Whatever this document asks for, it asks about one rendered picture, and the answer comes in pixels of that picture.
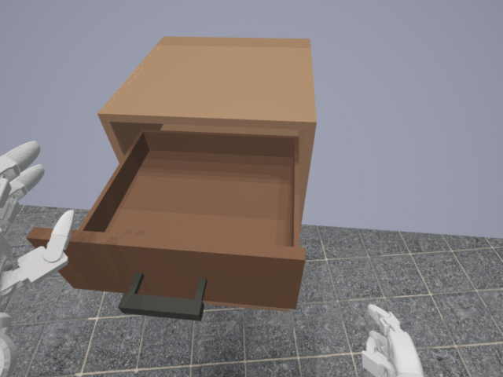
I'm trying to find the handle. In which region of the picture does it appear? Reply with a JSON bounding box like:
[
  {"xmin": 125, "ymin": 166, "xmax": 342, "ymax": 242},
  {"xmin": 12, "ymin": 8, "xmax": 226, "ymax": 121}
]
[{"xmin": 118, "ymin": 272, "xmax": 207, "ymax": 321}]

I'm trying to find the robot left forearm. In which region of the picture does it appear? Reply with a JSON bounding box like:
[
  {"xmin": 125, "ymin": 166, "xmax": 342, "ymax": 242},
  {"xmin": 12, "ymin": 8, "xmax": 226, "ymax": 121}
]
[{"xmin": 0, "ymin": 313, "xmax": 17, "ymax": 377}]

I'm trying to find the drawer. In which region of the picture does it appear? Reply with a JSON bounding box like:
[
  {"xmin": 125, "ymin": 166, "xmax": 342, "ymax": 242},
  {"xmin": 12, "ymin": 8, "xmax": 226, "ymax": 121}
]
[{"xmin": 26, "ymin": 130, "xmax": 306, "ymax": 309}]

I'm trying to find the right robot hand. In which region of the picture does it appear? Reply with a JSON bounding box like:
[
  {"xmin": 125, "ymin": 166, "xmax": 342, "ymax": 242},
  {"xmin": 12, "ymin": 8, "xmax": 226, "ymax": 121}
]
[{"xmin": 362, "ymin": 304, "xmax": 424, "ymax": 377}]

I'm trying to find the cabinet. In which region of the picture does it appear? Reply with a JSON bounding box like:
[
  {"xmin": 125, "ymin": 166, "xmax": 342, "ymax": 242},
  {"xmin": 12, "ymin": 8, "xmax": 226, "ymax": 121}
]
[{"xmin": 98, "ymin": 36, "xmax": 317, "ymax": 312}]

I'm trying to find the left robot hand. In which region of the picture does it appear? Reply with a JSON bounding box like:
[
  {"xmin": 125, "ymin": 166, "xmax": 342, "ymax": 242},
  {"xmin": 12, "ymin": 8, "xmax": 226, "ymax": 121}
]
[{"xmin": 0, "ymin": 141, "xmax": 74, "ymax": 312}]

